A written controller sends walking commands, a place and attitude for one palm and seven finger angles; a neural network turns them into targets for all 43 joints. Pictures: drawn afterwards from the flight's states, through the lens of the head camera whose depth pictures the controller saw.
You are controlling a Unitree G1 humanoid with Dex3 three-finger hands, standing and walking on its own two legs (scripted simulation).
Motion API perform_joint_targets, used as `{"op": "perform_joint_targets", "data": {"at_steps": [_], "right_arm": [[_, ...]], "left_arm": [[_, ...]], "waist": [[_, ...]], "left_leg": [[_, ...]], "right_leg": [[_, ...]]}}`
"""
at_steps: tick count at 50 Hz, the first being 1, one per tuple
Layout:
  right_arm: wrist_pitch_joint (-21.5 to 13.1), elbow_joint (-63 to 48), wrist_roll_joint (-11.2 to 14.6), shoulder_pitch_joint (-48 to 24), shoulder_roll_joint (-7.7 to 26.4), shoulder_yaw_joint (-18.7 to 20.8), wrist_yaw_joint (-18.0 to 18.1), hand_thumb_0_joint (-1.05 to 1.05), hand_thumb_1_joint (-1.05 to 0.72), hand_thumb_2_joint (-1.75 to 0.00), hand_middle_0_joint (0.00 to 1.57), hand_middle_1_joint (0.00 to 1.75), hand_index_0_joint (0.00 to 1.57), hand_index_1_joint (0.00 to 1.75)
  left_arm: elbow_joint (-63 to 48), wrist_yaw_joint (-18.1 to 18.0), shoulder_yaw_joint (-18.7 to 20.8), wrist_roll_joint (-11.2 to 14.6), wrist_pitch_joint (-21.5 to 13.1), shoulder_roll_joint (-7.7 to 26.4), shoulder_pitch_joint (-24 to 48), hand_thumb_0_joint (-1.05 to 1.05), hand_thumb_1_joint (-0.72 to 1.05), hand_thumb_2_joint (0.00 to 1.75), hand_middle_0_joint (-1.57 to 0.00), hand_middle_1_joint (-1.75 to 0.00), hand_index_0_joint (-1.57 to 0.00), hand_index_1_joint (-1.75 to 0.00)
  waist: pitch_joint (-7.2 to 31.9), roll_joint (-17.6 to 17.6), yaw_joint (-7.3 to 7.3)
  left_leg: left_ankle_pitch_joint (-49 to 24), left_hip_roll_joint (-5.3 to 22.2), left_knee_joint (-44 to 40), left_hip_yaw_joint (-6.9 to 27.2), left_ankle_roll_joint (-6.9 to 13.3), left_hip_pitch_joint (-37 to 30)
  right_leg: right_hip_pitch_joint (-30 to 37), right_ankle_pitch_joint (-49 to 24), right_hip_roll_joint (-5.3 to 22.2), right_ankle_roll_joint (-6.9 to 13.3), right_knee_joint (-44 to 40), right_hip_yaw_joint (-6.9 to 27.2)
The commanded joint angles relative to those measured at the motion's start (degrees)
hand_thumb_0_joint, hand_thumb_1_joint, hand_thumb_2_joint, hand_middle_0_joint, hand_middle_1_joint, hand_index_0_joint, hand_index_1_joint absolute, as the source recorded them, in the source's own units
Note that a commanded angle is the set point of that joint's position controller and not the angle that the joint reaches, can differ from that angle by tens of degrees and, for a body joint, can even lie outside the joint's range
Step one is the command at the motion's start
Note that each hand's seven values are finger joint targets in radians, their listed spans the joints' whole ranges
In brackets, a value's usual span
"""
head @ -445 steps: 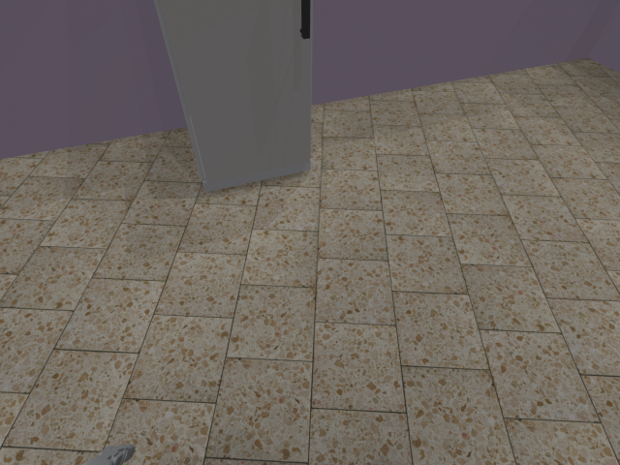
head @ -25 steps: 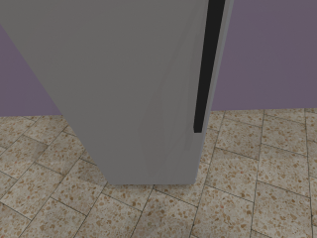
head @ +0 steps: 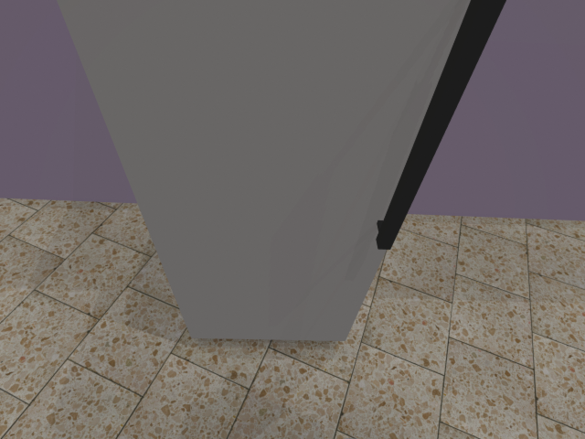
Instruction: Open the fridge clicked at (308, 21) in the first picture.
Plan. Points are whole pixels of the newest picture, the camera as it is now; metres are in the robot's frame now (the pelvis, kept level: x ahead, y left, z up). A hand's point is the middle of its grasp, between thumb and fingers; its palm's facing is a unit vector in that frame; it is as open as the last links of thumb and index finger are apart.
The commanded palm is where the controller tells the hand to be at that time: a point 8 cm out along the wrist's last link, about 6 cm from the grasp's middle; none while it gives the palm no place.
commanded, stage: come to a stop and stand still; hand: right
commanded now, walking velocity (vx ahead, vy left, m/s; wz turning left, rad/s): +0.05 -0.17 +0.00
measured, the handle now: (418, 146) +0.50 -0.15 +0.15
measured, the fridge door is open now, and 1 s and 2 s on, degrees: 0 0 0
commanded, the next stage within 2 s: look again from close up in 1.16 s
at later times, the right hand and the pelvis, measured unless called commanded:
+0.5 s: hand out of the picture -0.03 -0.24 -0.18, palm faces +0.08 +0.98 -0.17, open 7.4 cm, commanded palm none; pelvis -0.03 -0.06 +0.00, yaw -1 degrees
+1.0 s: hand out of the picture -0.08 -0.22 -0.18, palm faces +0.01 +0.98 -0.18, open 7.4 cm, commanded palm none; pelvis -0.07 -0.07 +0.00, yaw -1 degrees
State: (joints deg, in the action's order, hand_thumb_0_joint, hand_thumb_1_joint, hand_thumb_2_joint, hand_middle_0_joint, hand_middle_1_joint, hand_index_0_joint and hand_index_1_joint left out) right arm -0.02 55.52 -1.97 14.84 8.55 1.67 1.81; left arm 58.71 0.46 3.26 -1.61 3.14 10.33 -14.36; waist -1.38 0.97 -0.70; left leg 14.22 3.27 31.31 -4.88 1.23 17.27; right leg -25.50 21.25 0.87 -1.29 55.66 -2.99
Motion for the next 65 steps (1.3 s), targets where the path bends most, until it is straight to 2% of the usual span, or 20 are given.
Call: {"op": "perform_joint_targets", "data": {"at_steps": [1, 7, 11, 12, 13, 14, 15, 19, 24, 28, 30, 32, 39, 41, 42, 43, 45, 52, 59, 65], "right_arm": [[-1.3, -2.2, 0.2, 4.9, 11.1, 3.0, 0.7, 0.0, -0.9, -0.9, 0.2, 0.3, 0.2, 0.3], [-0.5, -0.7, -0.3, 6.2, 12.8, 3.6, 0.7, 0.0, -0.9, -0.9, 0.2, 0.3, 0.2, 0.3], [0.6, -0.9, 0.4, 1.9, 11.2, 3.2, 0.5, 0.0, -0.9, -0.9, 0.2, 0.3, 0.2, 0.3], [1.1, -1.3, 0.7, 1.8, 9.1, 2.6, 0.4, 0.0, -0.9, -0.9, 0.2, 0.3, 0.2, 0.3], [1.4, -2.0, 1.0, 2.2, 5.7, 2.1, 0.1, 0.0, -0.9, -0.9, 0.2, 0.3, 0.2, 0.3], [1.5, -2.4, 0.8, 0.9, 4.5, 1.7, 0.1, 0.0, -0.9, -0.9, 0.2, 0.3, 0.2, 0.3], [1.5, -2.0, 0.5, 0.2, 4.7, 1.6, 0.0, 0.0, -0.9, -0.9, 0.2, 0.3, 0.2, 0.3], [1.5, 2.7, 0.2, 4.1, 3.1, 1.2, -0.5, 0.0, -0.9, -0.9, 0.2, 0.3, 0.2, 0.3], [0.9, 3.1, 0.5, 2.2, 2.0, 0.4, -0.1, 0.0, -0.9, -0.9, 0.2, 0.3, 0.2, 0.3], [-0.3, 5.5, 0.7, 6.2, 3.5, 0.2, 0.4, 0.0, -0.9, -0.9, 0.2, 0.3, 0.2, 0.3], [-0.8, 6.0, 0.9, 5.7, 4.8, -0.1, 0.6, 0.0, -0.9, -0.9, 0.2, 0.3, 0.2, 0.3], [-1.1, 6.7, 1.1, 5.3, 4.4, -0.3, 0.5, 0.0, -0.9, -0.9, 0.2, 0.3, 0.2, 0.3], [-0.4, 7.1, 1.2, 5.4, 3.3, -0.9, 0.6, 0.0, -0.9, -0.9, 0.2, 0.3, 0.2, 0.3], [-1.9, 8.0, 0.2, 9.0, 5.3, -2.0, 2.5, 0.0, -0.9, -0.9, 0.2, 0.3, 0.2, 0.3], [-2.0, 5.0, 0.9, 5.7, 7.0, -1.5, 1.9, 0.0, -0.9, -0.9, 0.2, 0.3, 0.2, 0.3], [-1.8, 3.9, 0.8, 4.4, 6.9, -1.2, 1.4, 0.0, -0.9, -0.9, 0.2, 0.3, 0.2, 0.3], [-2.1, 3.7, 0.8, 5.9, 6.1, -1.4, 1.0, 0.0, -0.9, -0.9, 0.2, 0.3, 0.2, 0.3], [-1.8, 4.2, 0.7, 7.2, 3.6, -1.8, 0.5, 0.0, -0.9, -0.9, 0.2, 0.3, 0.2, 0.3], [-1.7, 4.9, 0.8, 8.2, 4.0, -1.7, 0.4, 0.0, -0.9, -0.9, 0.2, 0.3, 0.2, 0.3], [-2.4, 4.7, 0.8, 6.9, 5.5, -1.6, 0.4, 0.0, -0.9, -0.9, 0.2, 0.3, 0.2, 0.3]], "left_arm": [[-3.5, 0.1, 0.0, 0.4, -1.5, 3.1, 0.3, 0.0, 0.9, 0.9, -0.2, -0.3, -0.2, -0.3], [-4.6, -0.2, -0.7, 1.0, -1.8, 1.3, 1.5, 0.0, 0.9, 0.9, -0.2, -0.3, -0.2, -0.3], [-1.6, -0.7, -1.0, 1.2, -2.5, 1.0, -6.7, 0.0, 0.9, 0.9, -0.2, -0.3, -0.2, -0.3], [-1.1, -1.1, -0.7, 1.2, -2.8, 3.2, -8.4, 0.0, 0.9, 0.9, -0.2, -0.3, -0.2, -0.3], [-1.9, -1.3, 0.0, 0.6, -3.0, 6.9, -8.1, 0.0, 0.9, 0.9, -0.2, -0.3, -0.2, -0.3], [-3.1, -1.6, 0.2, 0.4, -2.7, 8.9, -6.6, 0.0, 0.9, 0.9, -0.2, -0.3, -0.2, -0.3], [-3.6, -1.9, -0.1, 0.1, -2.8, 7.4, -3.4, 0.0, 0.9, 0.9, -0.2, -0.3, -0.2, -0.3], [-3.2, -2.5, -1.2, 0.4, -3.7, 4.6, 0.0, 0.0, 0.9, 0.9, -0.2, -0.3, -0.2, -0.3], [-0.8, -2.8, -1.1, 0.3, -4.1, 4.9, -4.5, 0.0, 0.9, 0.9, -0.2, -0.3, -0.2, -0.3], [0.5, -2.6, -1.6, 1.1, -4.7, 3.5, -4.6, 0.0, 0.9, 0.9, -0.2, -0.3, -0.2, -0.3], [1.0, -2.3, -2.1, 1.3, -4.8, 1.9, -4.3, 0.0, 0.9, 0.9, -0.2, -0.3, -0.2, -0.3], [2.3, -2.2, -2.2, 0.9, -4.5, 2.5, -4.7, 0.0, 0.9, 0.9, -0.2, -0.3, -0.2, -0.3], [5.2, -2.1, -2.7, 0.8, -4.0, 1.6, -6.6, 0.0, 0.9, 0.9, -0.2, -0.3, -0.2, -0.3], [0.2, -1.3, -2.9, 1.2, -4.8, 5.2, -0.7, 0.0, 0.9, 0.9, -0.2, -0.3, -0.2, -0.3], [-0.6, -1.0, -2.7, 0.7, -4.0, 2.8, -4.4, 0.0, 0.9, 0.9, -0.2, -0.3, -0.2, -0.3], [0.0, -1.0, -2.4, 0.3, -3.8, 2.9, -5.6, 0.0, 0.9, 0.9, -0.2, -0.3, -0.2, -0.3], [-0.2, -0.8, -2.6, 0.0, -4.1, 2.9, -7.1, 0.0, 0.9, 0.9, -0.2, -0.3, -0.2, -0.3], [-1.0, -1.2, -2.3, 0.6, -4.5, 3.9, -6.2, 0.0, 0.9, 0.9, -0.2, -0.3, -0.2, -0.3], [0.1, -1.3, -2.3, 0.7, -4.9, 4.9, -5.5, 0.0, 0.9, 0.9, -0.2, -0.3, -0.2, -0.3], [1.2, -1.4, -2.6, 0.9, -5.5, 4.7, -4.9, 0.0, 0.9, 0.9, -0.2, -0.3, -0.2, -0.3]], "waist": [[1.8, -9.8, -2.23], [2.5, -11.2, -3.18], [3.0, -9.2, 1.2], [3.5, -2.6, 1.93], [2.2, 10.3, 1.67], [-1.3, 14.9, 1.61], [-3.2, 11.8, 0.79], [-2.3, 7.2, -0.99], [-0.6, 3.0, 0.78], [2.7, -1.5, -0.74], [1.0, -2.3, -0.09], [1.4, -6.7, 0.49], [-5.8, -1.6, 0.54], [-9.7, -2.8, -1.38], [-5.8, -0.4, 1.92], [-7.3, 2.2, 2.18], [-3.0, 7.7, 1.89], [-4.1, -2.4, 0.96], [-4.4, -0.7, 0.67], [-2.1, -3.6, 1.08]], "left_leg": [[-11.7, 15.7, -14.3, 14.9, 7.3, -9.5], [-14.4, 16.6, -12.8, 14.7, 9.2, -8.0], [0.4, 10.2, -8.7, 9.0, 3.7, 4.0], [5.6, 6.8, -4.2, 6.6, 1.5, 7.4], [11.5, 1.7, 3.1, 2.0, -1.3, 11.0], [16.1, 0.0, 10.0, 0.3, -2.3, 10.3], [14.8, 0.9, 15.0, 2.4, -1.8, 7.7], [7.6, 0.8, 20.0, 3.5, -1.9, 6.0], [10.3, 1.0, 7.2, 2.9, -2.4, 2.5], [-5.2, 2.7, -10.3, 6.0, -1.5, -10.0], [-12.0, 6.2, -10.3, 8.2, 0.6, -10.7], [-10.7, 4.9, -9.4, 7.6, 0.8, -8.0], [0.8, 3.3, -11.9, 6.6, 0.3, -3.9], [-8.9, 4.6, -11.4, 7.8, 0.4, -1.1], [11.2, 5.8, -12.5, 9.9, 2.4, 1.7], [16.6, 4.4, -11.5, 9.6, 2.9, 4.4], [11.8, 2.5, -8.0, 7.4, 2.9, 1.0], [9.2, 0.9, -6.6, 7.2, 1.9, -0.4], [5.6, 1.2, -7.0, 7.3, 1.4, -0.3], [1.0, 2.7, -9.3, 9.0, 1.6, -1.4]], "right_leg": [[-5.6, 0.4, 1.1, -1.6, -0.1, 1.0], [1.0, 3.9, 0.1, -1.2, -12.2, -0.6], [19.1, -7.5, -0.8, -0.1, -30.6, -3.1], [23.0, -7.3, 3.0, 0.7, -34.4, -0.1], [20.0, -5.0, 12.6, 4.1, -40.0, 12.7], [12.3, -4.8, 18.0, 8.5, -44.7, 17.5], [7.5, -6.7, 18.0, 10.7, -45.0, 15.7], [10.2, -15.1, 11.3, 9.4, -42.7, 8.2], [16.4, -23.8, 13.0, 11.1, -40.7, 10.1], [13.2, -21.1, 8.5, 6.1, -35.4, 7.3], [11.7, -18.1, 5.5, 3.8, -35.7, 5.3], [14.9, -17.2, 5.3, 3.3, -35.4, 4.4], [11.7, -4.7, 5.6, 3.3, -40.3, 5.8], [7.3, -12.0, 5.5, 2.1, -29.3, 3.5], [9.8, -1.4, 3.8, 2.1, -30.6, 4.0], [8.4, 1.9, 3.6, 2.8, -31.6, 4.7], [7.3, 2.8, 4.2, 3.7, -33.5, 6.0], [5.1, 6.2, 5.8, 5.0, -38.2, 8.4], [7.3, 4.9, 6.5, 5.0, -40.1, 7.9], [11.7, -5.7, 5.5, 4.6, -36.6, 5.0]]}}
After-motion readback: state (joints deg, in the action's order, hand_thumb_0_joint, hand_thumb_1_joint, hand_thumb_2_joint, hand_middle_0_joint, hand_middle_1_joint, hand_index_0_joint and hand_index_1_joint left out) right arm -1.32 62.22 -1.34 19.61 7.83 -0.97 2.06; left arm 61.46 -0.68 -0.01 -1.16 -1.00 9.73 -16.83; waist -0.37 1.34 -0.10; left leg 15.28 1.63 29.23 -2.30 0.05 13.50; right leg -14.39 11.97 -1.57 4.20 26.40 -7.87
